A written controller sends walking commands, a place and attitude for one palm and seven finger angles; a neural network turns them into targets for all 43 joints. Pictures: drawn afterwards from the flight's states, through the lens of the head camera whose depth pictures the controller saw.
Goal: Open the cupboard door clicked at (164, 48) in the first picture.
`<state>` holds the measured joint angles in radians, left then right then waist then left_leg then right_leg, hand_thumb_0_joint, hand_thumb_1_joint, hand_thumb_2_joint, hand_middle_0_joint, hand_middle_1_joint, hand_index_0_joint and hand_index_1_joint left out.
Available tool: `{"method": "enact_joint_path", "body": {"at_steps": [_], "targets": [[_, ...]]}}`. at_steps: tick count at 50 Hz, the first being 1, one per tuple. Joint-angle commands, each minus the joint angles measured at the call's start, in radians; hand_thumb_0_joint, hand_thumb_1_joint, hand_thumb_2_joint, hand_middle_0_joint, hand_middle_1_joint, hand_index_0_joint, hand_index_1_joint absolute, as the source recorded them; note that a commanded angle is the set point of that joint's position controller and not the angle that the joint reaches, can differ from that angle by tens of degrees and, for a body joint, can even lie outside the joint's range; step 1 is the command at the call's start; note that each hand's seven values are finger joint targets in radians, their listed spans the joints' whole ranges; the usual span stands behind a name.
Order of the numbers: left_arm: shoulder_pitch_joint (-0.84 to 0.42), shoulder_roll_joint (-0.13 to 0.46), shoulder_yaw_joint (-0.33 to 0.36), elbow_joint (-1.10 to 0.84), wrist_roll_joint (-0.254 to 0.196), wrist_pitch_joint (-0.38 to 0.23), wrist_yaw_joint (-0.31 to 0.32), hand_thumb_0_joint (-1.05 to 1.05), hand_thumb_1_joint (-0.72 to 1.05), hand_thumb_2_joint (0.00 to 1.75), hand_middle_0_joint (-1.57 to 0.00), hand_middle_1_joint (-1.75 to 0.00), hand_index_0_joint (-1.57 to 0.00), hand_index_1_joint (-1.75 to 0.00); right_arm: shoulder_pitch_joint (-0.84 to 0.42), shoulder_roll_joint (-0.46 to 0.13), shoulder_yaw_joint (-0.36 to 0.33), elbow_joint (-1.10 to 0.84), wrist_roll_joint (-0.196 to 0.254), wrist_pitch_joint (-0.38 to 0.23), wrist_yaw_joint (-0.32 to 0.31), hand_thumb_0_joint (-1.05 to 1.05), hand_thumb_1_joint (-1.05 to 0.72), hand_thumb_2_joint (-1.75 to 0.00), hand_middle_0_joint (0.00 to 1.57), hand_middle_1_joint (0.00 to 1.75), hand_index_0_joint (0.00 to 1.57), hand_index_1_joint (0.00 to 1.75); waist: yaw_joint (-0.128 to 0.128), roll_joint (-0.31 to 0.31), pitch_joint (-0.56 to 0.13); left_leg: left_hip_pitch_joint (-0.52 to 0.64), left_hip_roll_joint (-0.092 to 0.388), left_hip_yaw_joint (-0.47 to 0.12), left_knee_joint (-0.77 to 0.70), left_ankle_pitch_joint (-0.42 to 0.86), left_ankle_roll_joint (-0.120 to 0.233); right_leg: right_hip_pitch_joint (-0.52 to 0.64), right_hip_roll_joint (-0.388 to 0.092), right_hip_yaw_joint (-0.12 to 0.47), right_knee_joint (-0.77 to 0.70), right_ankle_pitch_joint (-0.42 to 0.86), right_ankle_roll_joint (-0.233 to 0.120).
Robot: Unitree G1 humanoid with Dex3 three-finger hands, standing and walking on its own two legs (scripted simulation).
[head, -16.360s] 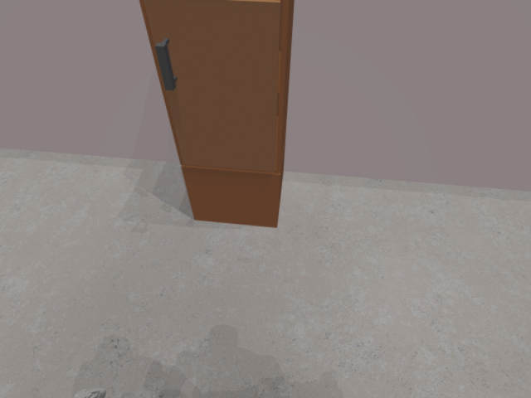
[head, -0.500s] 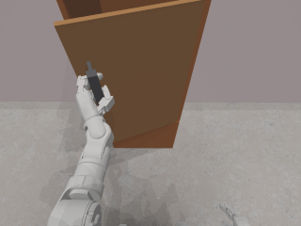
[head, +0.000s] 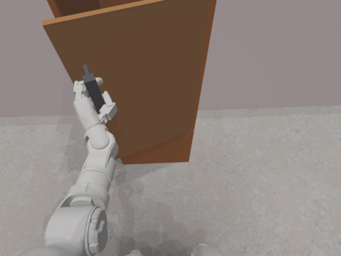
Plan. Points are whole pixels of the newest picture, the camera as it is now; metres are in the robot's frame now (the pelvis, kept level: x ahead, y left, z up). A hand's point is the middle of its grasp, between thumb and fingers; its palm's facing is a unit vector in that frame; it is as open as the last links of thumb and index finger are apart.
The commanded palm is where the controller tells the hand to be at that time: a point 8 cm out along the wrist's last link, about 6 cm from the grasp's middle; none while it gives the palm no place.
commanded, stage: pull the door open along its arc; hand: left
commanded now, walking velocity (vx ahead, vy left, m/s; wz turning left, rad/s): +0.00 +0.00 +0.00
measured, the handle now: (95, 92) +0.50 +0.18 +0.08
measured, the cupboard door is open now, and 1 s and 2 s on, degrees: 21 45 47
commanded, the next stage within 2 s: open thumb and fingers to let go in 0.60 s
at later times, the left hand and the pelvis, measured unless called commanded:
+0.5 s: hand (146, 142) +0.35 +0.04 +0.08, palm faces +0.26 -0.96 -0.02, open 6.6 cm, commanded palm +0.28 +0.08 +0.08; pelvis +0.03 +0.00 +0.01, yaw -1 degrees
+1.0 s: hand (145, 137) +0.36 +0.05 +0.08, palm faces +0.40 -0.91 -0.05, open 8.2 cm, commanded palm +0.31 +0.08 +0.08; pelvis +0.01 -0.03 +0.01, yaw +3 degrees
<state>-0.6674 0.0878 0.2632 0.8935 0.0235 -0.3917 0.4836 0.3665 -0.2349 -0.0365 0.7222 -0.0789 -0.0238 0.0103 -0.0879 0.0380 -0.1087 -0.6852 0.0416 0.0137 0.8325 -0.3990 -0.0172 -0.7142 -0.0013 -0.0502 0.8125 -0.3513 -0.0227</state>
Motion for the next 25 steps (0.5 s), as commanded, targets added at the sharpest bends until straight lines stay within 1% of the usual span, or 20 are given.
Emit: {"method": "enact_joint_path", "body": {"at_steps": [1,3,4,6,7,8,9,10,11,12,15,16,17,18,19,20,22,23,24,25], "targets": [[-0.33,0.086,-0.035,-0.24,0.016,-0.085,-0.009,0.0,0.9,0.9,-0.4,-1.35,-0.4,-1.35,0.029,-0.109,-0.037,-0.114,0.002,-0.043,0.002,0.0,-0.9,-0.9,0.2,0.3,0.2,0.3,0.012,-0.06,-0.39,0.116,-0.052,0.025,-0.091,0.226,0.03,0.306,0.018,0.024,-0.11,0.286,0.007],[-0.261,0.062,-0.048,-0.245,0.007,-0.078,-0.01,0.0,0.9,0.9,-0.4,-1.35,-0.4,-1.35,0.022,-0.109,-0.035,-0.123,0.005,-0.046,0.008,0.0,-0.9,-0.9,0.2,0.3,0.2,0.3,0.021,-0.069,-0.369,0.115,-0.051,0.026,-0.099,0.225,0.03,0.308,0.02,0.02,-0.116,0.282,0.006],[-0.237,0.057,-0.055,-0.279,0.007,-0.077,-0.01,0.0,0.9,0.9,-0.4,-1.35,-0.4,-1.35,0.016,-0.11,-0.038,-0.131,0.007,-0.046,0.01,0.0,-0.9,-0.9,0.2,0.3,0.2,0.3,0.026,-0.06,-0.375,0.128,-0.048,0.029,-0.103,0.228,0.028,0.313,0.02,0.02,-0.119,0.278,0.004],[-0.17,0.042,-0.073,-0.338,0.007,-0.067,-0.006,0.0,0.9,0.9,-0.4,-1.35,-0.4,-1.35,0.008,-0.11,-0.038,-0.145,0.01,-0.045,0.014,0.0,-0.9,-0.9,0.2,0.3,0.2,0.3,0.042,-0.053,-0.381,0.148,-0.044,0.03,-0.115,0.257,0.026,0.334,0.022,0.014,-0.117,0.301,0.0],[-0.124,0.043,-0.07,-0.353,0.008,-0.061,-0.004,0.0,0.9,0.9,-0.4,-1.35,-0.4,-1.35,0.004,-0.11,-0.039,-0.155,0.01,-0.044,0.015,0.0,-0.9,-0.9,0.2,0.3,0.2,0.3,0.054,-0.067,-0.382,0.154,-0.043,0.028,-0.12,0.27,0.026,0.346,0.025,0.01,-0.116,0.31,-0.003],[-0.073,0.013,-0.098,-0.381,0.004,-0.051,-0.003,0.0,0.9,0.9,-0.4,-1.35,-0.4,-1.35,-0.009,-0.105,-0.036,-0.165,0.014,-0.043,0.018,0.0,-0.9,-0.9,0.2,0.3,0.2,0.3,0.056,-0.058,-0.359,0.157,-0.041,0.034,-0.126,0.267,0.025,0.348,0.023,0.01,-0.122,0.308,-0.002],[-0.04,-0.006,-0.112,-0.422,-0.002,-0.044,-0.001,0.0,0.9,0.9,-0.4,-1.35,-0.4,-1.35,-0.017,-0.104,-0.036,-0.171,0.015,-0.044,0.021,0.0,-0.9,-0.9,0.2,0.3,0.2,0.3,0.06,-0.075,-0.351,0.166,-0.04,0.034,-0.13,0.277,0.026,0.356,0.023,0.007,-0.126,0.317,-0.002],[0.014,-0.022,-0.127,-0.474,-0.005,-0.035,0.001,0.0,0.9,0.9,-0.4,-1.35,-0.4,-1.35,-0.029,-0.1,-0.037,-0.182,0.016,-0.044,0.023,0.0,-0.9,-0.9,0.2,0.3,0.2,0.3,0.07,-0.07,-0.363,0.18,-0.039,0.04,-0.133,0.289,0.025,0.375,0.023,0.008,-0.129,0.33,-0.002],[0.072,-0.05,-0.157,-0.516,-0.005,-0.024,0.005,0.0,0.9,0.9,-0.4,-1.35,-0.4,-1.35,-0.042,-0.095,-0.034,-0.193,0.019,-0.042,0.026,0.0,-0.9,-0.9,0.2,0.3,0.2,0.3,0.078,-0.082,-0.343,0.185,-0.037,0.038,-0.143,0.302,0.023,0.388,0.022,0.003,-0.131,0.339,-0.005],[0.119,-0.06,-0.169,-0.559,-0.005,-0.014,0.008,0.0,0.9,0.9,-0.4,-1.35,-0.4,-1.35,-0.057,-0.094,-0.032,-0.207,0.019,-0.042,0.028,0.0,-0.9,-0.9,0.2,0.3,0.2,0.3,0.088,-0.074,-0.342,0.197,-0.036,0.036,-0.149,0.32,0.022,0.4,0.022,0.0,-0.128,0.351,-0.008],[0.267,-0.147,-0.262,-0.73,0.0,0.023,0.028,0.0,0.9,0.9,-0.4,-1.35,-0.4,-1.35,-0.102,-0.073,-0.028,-0.238,0.021,-0.037,0.037,0.0,-0.9,-0.9,0.2,0.3,0.2,0.3,0.099,-0.077,-0.315,0.232,-0.029,0.04,-0.157,0.367,0.017,0.422,0.017,-0.008,-0.127,0.389,-0.008],[0.31,-0.178,-0.298,-0.776,0.006,0.041,0.038,0.0,0.9,0.9,-0.4,-1.35,-0.4,-1.35,-0.118,-0.069,-0.026,-0.249,0.02,-0.034,0.041,0.0,-0.9,-0.9,0.2,0.3,0.2,0.3,0.096,-0.088,-0.3,0.243,-0.026,0.04,-0.157,0.382,0.017,0.422,0.016,-0.012,-0.128,0.4,-0.008],[0.348,-0.2,-0.329,-0.811,0.017,0.06,0.052,0.0,0.9,0.9,-0.4,-1.35,-0.4,-1.35,-0.136,-0.065,-0.023,-0.261,0.019,-0.031,0.042,0.0,-0.9,-0.9,0.2,0.3,0.2,0.3,0.101,-0.087,-0.284,0.245,-0.025,0.036,-0.16,0.381,0.016,0.421,0.014,-0.014,-0.129,0.39,-0.009],[0.367,-0.232,-0.368,-0.855,0.029,0.079,0.069,0.0,0.9,0.9,-0.4,-1.35,-0.4,-1.35,-0.149,-0.058,-0.021,-0.268,0.017,-0.029,0.045,0.0,-0.9,-0.9,0.2,0.3,0.2,0.3,0.095,-0.086,-0.269,0.254,-0.025,0.034,-0.157,0.384,0.016,0.412,0.013,-0.017,-0.126,0.392,-0.008],[0.419,-0.255,-0.399,-0.906,0.049,0.098,0.088,0.0,0.9,0.9,-0.4,-1.35,-0.4,-1.35,-0.16,-0.052,-0.022,-0.278,0.015,-0.025,0.048,0.0,-0.9,-0.9,0.2,0.3,0.2,0.3,0.103,-0.085,-0.279,0.263,-0.024,0.032,-0.153,0.397,0.013,0.419,0.012,-0.02,-0.118,0.397,-0.012],[0.462,-0.292,-0.44,-0.926,0.067,0.123,0.104,0.0,0.9,0.9,-0.4,-1.35,-0.4,-1.35,-0.174,-0.044,-0.02,-0.286,0.013,-0.021,0.051,0.0,-0.9,-0.9,0.2,0.3,0.2,0.3,0.101,-0.089,-0.259,0.266,-0.024,0.032,-0.149,0.4,0.012,0.415,0.011,-0.025,-0.117,0.404,-0.013],[0.549,-0.33,-0.493,-0.973,0.104,0.169,0.126,0.0,0.9,0.9,-0.4,-1.35,-0.4,-1.35,-0.195,-0.033,-0.017,-0.301,0.007,-0.014,0.054,0.0,-0.9,-0.9,0.2,0.3,0.2,0.3,0.099,-0.119,-0.248,0.273,-0.023,0.024,-0.131,0.417,0.014,0.419,0.012,-0.029,-0.113,0.427,-0.017],[0.574,-0.351,-0.521,-1.025,0.106,0.189,0.132,0.0,0.9,0.9,-0.4,-1.35,-0.4,-1.35,-0.211,-0.023,-0.012,-0.307,0.012,-0.008,0.055,0.0,-0.9,-0.9,0.2,0.3,0.2,0.3,0.103,-0.095,-0.265,0.284,-0.024,0.021,-0.126,0.431,0.012,0.427,0.011,-0.031,-0.105,0.441,-0.019],[0.629,-0.386,-0.55,-1.049,0.097,0.217,0.132,0.0,0.9,0.9,-0.4,-1.35,-0.4,-1.35,-0.235,-0.013,-0.007,-0.314,0.018,-0.002,0.059,0.0,-0.9,-0.9,0.2,0.3,0.2,0.3,0.111,-0.068,-0.253,0.296,-0.027,0.021,-0.124,0.429,0.009,0.43,0.012,-0.036,-0.106,0.444,-0.022],[0.597,-0.39,-0.554,-1.048,0.087,0.242,0.139,0.0,0.9,0.9,-0.4,-1.35,-0.4,-1.35,-0.249,-0.013,-0.001,-0.309,0.021,0.004,0.057,0.0,-0.9,-0.9,0.2,0.3,0.2,0.3,0.097,-0.082,-0.236,0.293,-0.03,0.016,-0.117,0.411,0.008,0.419,0.01,-0.037,-0.11,0.441,-0.019]]}}
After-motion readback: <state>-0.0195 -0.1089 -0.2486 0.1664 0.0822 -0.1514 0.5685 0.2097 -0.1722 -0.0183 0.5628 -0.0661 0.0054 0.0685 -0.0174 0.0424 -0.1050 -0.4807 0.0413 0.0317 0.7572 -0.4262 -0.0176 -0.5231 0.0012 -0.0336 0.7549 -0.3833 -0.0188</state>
